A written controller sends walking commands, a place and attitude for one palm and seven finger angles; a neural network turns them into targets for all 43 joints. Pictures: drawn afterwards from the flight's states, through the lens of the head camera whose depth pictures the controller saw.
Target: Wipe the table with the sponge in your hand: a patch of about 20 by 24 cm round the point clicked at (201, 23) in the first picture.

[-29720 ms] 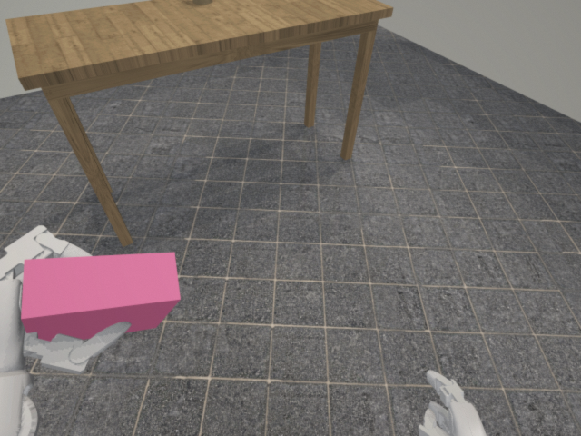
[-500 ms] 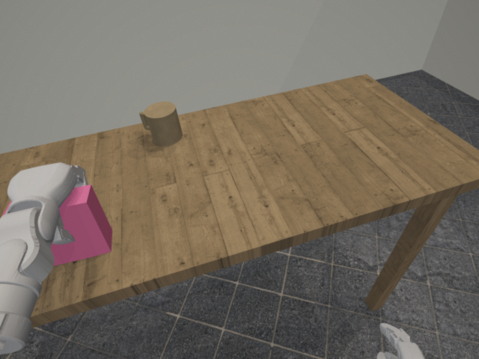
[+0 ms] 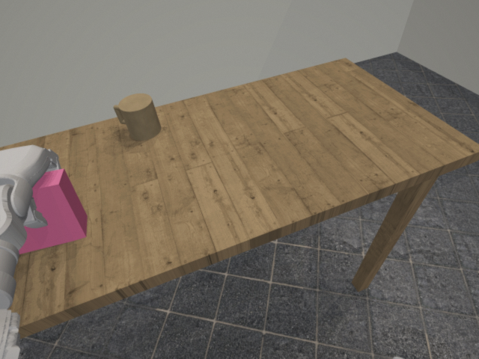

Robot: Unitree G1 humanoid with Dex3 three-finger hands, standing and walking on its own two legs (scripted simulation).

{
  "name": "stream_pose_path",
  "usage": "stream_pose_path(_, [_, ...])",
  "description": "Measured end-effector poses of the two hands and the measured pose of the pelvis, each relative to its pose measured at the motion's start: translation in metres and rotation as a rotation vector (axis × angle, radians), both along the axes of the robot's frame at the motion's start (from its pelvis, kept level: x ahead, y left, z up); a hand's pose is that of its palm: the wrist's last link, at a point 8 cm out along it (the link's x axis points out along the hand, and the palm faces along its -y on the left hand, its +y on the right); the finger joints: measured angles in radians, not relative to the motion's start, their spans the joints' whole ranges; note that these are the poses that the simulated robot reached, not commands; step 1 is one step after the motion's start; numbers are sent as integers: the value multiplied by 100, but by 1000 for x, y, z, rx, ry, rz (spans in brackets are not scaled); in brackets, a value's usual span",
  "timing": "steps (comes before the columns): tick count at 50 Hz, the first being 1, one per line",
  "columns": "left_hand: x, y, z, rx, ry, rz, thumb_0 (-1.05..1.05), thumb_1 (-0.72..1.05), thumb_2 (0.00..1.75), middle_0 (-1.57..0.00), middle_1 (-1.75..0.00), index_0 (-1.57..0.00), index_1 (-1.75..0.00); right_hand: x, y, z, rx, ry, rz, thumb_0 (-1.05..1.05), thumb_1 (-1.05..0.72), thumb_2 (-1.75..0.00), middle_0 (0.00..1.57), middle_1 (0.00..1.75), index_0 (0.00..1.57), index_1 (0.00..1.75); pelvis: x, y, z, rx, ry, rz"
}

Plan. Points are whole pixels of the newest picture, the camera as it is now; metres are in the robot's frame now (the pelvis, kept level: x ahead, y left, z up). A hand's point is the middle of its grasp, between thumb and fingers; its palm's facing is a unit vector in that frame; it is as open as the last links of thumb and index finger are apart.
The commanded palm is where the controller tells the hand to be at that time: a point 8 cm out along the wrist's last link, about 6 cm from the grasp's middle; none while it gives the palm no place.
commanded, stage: wipe forward along the first lane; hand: left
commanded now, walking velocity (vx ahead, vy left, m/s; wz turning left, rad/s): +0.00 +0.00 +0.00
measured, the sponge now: (42, 221) +0.32 +0.38 +0.07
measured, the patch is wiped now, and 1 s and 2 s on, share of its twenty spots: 0.30 0.55 0.65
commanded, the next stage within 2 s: slide across to the middle lane in 0.52 s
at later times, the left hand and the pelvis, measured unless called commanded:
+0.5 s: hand (34, 172) +0.39 +0.40 +0.13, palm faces -0.15 +0.03 -0.99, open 9.6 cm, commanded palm +0.39 +0.39 +0.16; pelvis +0.01 +0.03 +0.00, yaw +0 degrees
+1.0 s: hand (46, 162) +0.41 +0.38 +0.13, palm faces -0.04 +0.05 -1.00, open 9.7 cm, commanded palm +0.41 +0.35 +0.18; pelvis +0.02 +0.04 +0.01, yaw +1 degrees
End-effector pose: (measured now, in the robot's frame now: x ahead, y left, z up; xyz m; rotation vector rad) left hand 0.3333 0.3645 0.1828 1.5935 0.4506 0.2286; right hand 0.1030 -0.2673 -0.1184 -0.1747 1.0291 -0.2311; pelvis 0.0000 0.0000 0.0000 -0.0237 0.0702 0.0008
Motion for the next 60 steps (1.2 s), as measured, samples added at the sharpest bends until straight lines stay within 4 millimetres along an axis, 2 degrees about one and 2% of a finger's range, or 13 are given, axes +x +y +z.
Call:
stream_pose_path(8, [15,13,5,-1,-19,12,1,-58,110,-85,-131,-88,-135,0,13,0,6,21,9,1,-90,-90,20,30,20,30,1,7,0,-5,19,10])
stream_pose_path(19, [42,21,1,8,24,-9,1,-59,111,-85,-131,-88,-135,0,25,5,-5,47,-5,1,-90,-90,20,30,20,30,10,22,2,-13,45,4])
stream_pose_path(32, [53,31,1,2,-12,-21,1,-61,111,-86,-131,-89,-135,2,40,5,4,76,1,1,-90,-90,20,30,20,30,14,36,3,-15,61,4])
stream_pose_path(39, [56,22,2,63,-17,-52,1,-60,111,-85,-133,-88,-137,5,47,5,16,66,4,1,-90,-90,20,30,20,30,14,39,4,-15,55,9])
stream_pose_path(44, [52,18,6,25,-88,-47,0,-58,111,-82,-136,-86,-139,13,52,8,24,46,14,1,-90,-90,20,30,20,30,17,40,6,-13,37,16])
stream_pose_path(53, [65,-1,8,22,-102,-37,-1,-55,110,-79,-139,-83,-142,45,62,17,29,-34,61,1,-90,-90,20,30,20,30,21,41,8,-7,17,28])
stream_pose_path(60, [84,-30,6,7,-107,-81,-1,-53,108,-78,-140,-82,-143,66,66,22,48,-78,78,1,-90,-90,20,30,20,30,29,41,10,-4,23,21])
